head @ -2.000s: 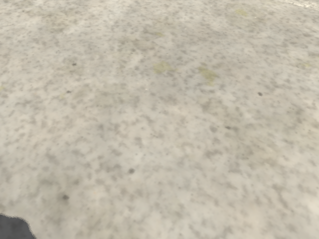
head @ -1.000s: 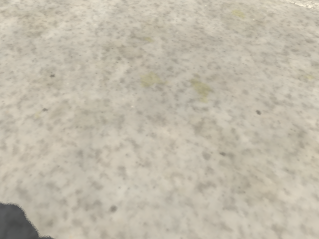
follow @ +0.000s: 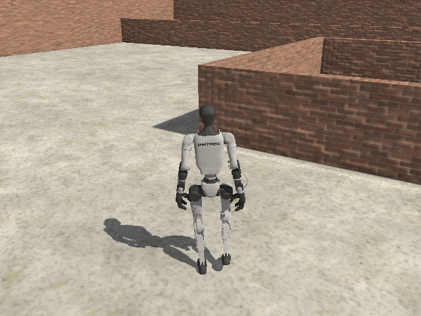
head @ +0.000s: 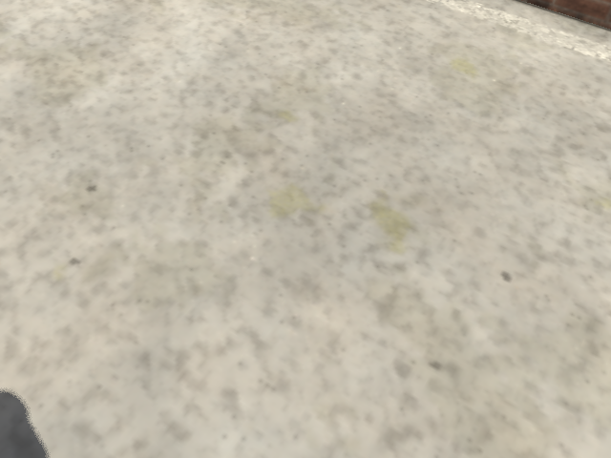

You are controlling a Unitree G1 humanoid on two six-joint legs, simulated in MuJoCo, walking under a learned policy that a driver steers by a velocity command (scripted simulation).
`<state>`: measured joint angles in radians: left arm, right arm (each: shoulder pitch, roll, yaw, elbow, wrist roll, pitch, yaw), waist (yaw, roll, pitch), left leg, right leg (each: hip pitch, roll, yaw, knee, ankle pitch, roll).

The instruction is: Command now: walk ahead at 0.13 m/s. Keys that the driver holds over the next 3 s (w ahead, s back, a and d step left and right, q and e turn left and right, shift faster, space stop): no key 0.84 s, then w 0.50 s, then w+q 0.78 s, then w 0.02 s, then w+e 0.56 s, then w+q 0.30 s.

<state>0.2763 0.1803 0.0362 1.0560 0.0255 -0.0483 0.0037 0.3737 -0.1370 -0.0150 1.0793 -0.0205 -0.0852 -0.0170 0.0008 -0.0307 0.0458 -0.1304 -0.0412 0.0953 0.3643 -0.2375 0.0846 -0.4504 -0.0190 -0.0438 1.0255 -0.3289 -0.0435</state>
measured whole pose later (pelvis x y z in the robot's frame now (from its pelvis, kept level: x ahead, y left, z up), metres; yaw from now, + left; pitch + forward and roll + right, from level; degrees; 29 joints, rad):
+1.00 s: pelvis +0.10 -0.01 -0.01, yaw +1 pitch -2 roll +0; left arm 0.35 0.11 0.01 1.16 0.02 0.00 0.01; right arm 0.48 -0.11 0.00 1.17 -0.02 -0.03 -0.05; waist -0.02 0.02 0.00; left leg 0.03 -0.03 0.07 0.40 -0.41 0.07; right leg -0.31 0.02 -0.10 0.66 -0.36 -0.08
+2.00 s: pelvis +0.57 +0.01 +0.00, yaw +20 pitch +0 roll +0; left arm 0.10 0.22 0.04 0.82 0.04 -0.06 -0.01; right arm 0.36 -0.22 -0.08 0.98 0.00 -0.07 0.01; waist -0.04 -0.03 0.05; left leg -0.14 -0.16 -0.02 0.30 -0.17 0.15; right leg -0.64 -0.13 0.04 1.01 -0.20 0.02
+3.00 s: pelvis +1.10 +0.18 +0.00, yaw +16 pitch +1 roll +0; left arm 0.29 0.27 0.05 0.81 0.05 -0.06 -0.02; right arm 0.26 -0.25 -0.04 0.82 -0.02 -0.06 0.02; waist 0.01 -0.04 0.03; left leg -0.26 -0.10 -0.02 0.41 -0.16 0.09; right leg -0.40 0.01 0.02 1.07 -0.33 -0.04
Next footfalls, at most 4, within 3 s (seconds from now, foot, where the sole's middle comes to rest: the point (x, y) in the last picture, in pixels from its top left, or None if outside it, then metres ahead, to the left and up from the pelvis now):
0.20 right None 0.17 -0.09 -0.78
1.18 right None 0.28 -0.14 -0.78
1.74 left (284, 409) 0.59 0.05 -0.78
2.30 right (300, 276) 0.95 0.01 -0.78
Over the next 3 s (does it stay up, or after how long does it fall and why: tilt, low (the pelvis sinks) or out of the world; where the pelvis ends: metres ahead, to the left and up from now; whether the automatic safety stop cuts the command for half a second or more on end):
stays up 1.10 0.18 0.00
